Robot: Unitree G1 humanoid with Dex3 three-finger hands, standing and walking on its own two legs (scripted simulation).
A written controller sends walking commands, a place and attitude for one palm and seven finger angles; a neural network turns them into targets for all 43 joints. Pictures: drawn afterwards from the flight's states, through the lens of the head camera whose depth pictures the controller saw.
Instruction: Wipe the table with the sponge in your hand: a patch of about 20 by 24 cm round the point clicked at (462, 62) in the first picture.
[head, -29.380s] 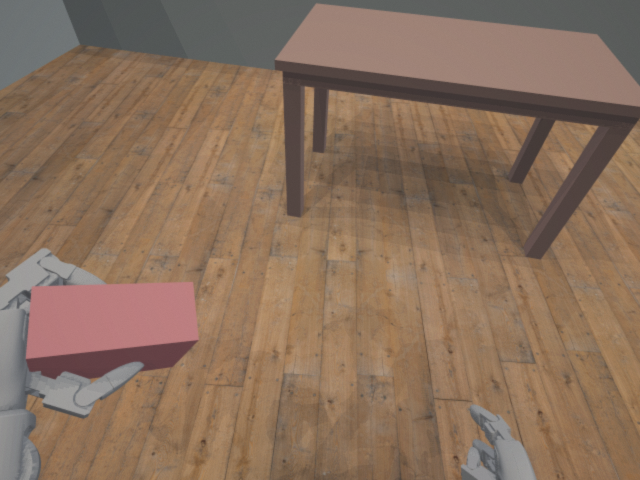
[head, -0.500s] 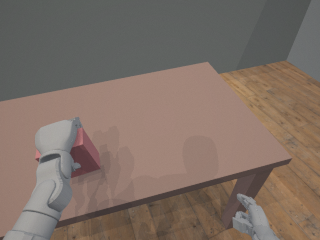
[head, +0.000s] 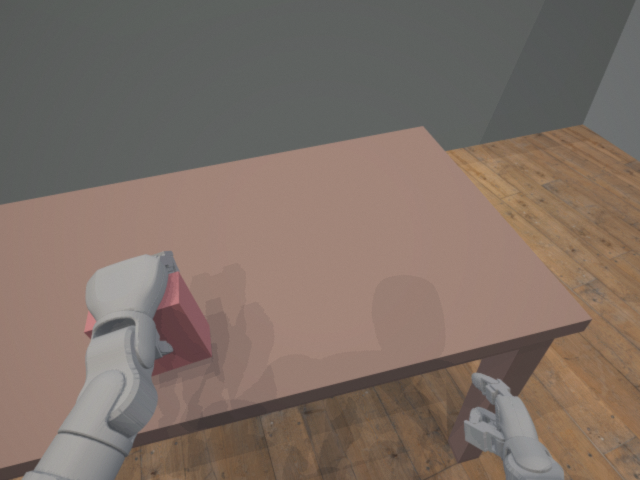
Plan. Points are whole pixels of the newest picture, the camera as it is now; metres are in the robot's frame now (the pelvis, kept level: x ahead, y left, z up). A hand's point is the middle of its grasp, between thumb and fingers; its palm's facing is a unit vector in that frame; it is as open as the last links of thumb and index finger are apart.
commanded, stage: lower the sponge onto the table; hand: left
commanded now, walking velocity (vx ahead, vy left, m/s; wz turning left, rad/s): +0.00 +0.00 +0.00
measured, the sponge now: (161, 337) +0.27 +0.28 +0.03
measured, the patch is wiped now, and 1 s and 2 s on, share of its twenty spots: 0.10 0.20 0.40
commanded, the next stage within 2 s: wipe forward along the first lane in 0.64 s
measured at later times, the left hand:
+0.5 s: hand (161, 338) +0.26 +0.26 +0.04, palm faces -0.11 -0.11 -0.99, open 9.9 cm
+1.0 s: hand (169, 315) +0.30 +0.27 +0.04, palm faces -0.06 -0.06 -1.00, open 10.0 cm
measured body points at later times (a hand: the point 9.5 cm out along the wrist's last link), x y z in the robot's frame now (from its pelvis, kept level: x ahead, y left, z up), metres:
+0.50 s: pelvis +0.00 -0.01 +0.00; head -0.01 -0.04 +0.45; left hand +0.26 +0.27 +0.10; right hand +0.23 -0.23 -0.09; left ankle +0.03 +0.11 -0.74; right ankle -0.02 -0.10 -0.74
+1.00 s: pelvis +0.00 +0.00 +0.00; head +0.00 -0.03 +0.45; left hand +0.30 +0.27 +0.10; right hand +0.22 -0.22 -0.10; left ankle +0.03 +0.11 -0.74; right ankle -0.02 -0.10 -0.74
